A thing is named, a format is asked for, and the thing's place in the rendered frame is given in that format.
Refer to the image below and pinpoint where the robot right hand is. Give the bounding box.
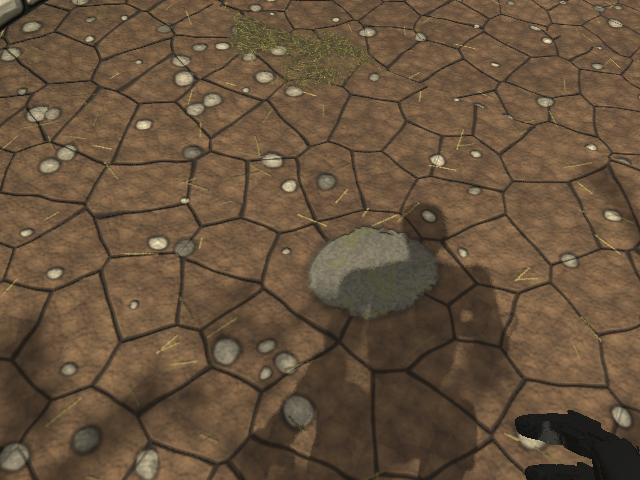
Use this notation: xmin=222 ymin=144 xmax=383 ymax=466
xmin=515 ymin=410 xmax=640 ymax=480

